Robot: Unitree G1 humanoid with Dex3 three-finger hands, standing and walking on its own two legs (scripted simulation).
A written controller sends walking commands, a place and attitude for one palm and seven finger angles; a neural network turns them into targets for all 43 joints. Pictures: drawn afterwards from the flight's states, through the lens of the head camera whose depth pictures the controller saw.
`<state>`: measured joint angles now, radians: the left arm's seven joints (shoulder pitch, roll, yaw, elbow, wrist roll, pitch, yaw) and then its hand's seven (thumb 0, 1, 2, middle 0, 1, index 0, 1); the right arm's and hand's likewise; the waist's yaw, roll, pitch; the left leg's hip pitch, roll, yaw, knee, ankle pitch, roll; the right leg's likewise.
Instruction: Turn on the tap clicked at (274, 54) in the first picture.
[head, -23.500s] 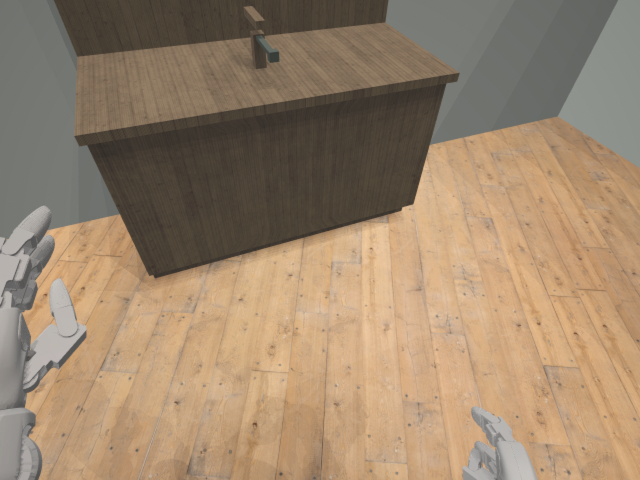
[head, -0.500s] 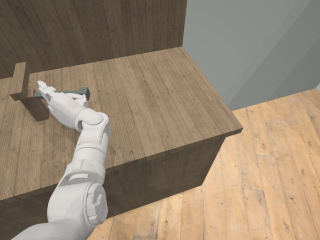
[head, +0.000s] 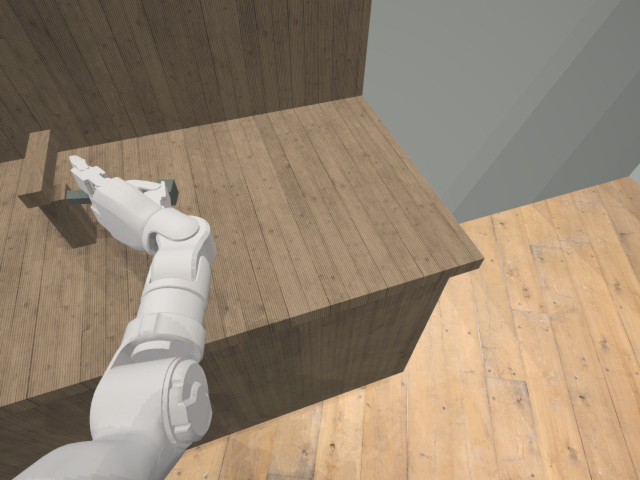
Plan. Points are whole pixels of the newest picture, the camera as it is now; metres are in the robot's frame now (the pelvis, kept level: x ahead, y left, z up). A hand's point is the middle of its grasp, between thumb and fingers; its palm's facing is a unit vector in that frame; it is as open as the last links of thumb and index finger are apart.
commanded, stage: lift the hand up off the lever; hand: left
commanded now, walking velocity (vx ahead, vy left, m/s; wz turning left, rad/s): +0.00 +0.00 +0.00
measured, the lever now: (166, 192) +0.51 +0.23 +0.06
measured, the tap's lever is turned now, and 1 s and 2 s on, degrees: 75 75 75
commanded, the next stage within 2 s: draw the hand back beside the body in 0.60 s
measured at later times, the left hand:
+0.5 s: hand (153, 189) +0.43 +0.20 +0.14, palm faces +0.81 -0.58 -0.08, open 7.8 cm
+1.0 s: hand (164, 221) +0.39 +0.18 +0.14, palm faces +0.32 -0.94 -0.14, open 7.8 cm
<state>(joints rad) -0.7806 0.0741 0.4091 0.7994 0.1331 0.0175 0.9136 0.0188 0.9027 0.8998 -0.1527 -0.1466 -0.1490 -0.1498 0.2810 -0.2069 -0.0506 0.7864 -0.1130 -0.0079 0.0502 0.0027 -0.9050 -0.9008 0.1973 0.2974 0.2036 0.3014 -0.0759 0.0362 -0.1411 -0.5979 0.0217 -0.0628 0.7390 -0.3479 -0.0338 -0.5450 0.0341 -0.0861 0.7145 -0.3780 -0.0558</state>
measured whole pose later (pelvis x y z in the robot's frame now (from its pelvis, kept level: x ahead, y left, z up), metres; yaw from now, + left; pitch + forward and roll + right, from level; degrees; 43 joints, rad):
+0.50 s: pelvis +0.01 +0.00 +0.01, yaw +1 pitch +8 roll +0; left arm -0.67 0.01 0.32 0.60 0.09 0.14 0.88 0.02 0.90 0.90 -0.15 -0.15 -0.15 -0.15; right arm 0.22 -0.20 -0.04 0.77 -0.09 0.00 0.04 0.00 -0.90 -0.90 0.20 0.30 0.20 0.30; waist -0.02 0.04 -0.13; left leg -0.47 0.01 -0.06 0.67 -0.33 -0.03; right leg -0.42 0.03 -0.09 0.65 -0.37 -0.05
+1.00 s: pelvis +0.00 +0.00 +0.02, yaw -4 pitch +1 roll +0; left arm -0.29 0.21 0.20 0.39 -0.06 0.04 0.25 0.02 0.90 0.90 -0.17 -0.17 -0.16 -0.17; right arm 0.27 -0.22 -0.01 0.67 0.01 0.05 -0.05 0.01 -0.90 -0.90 0.20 0.30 0.20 0.30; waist -0.04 0.04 -0.07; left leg -0.26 0.03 0.01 0.52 -0.28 -0.02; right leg -0.25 0.04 -0.01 0.53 -0.30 -0.05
